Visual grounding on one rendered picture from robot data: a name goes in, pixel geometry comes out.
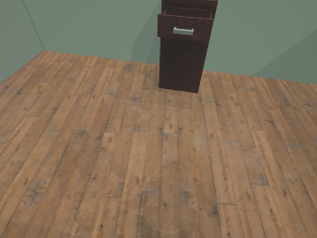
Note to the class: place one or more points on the drawer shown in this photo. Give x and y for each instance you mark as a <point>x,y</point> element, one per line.
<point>186,19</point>

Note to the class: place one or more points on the cabinet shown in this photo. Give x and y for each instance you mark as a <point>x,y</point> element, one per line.
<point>181,62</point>

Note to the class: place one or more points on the handle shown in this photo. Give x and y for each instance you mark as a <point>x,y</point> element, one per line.
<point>183,31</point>

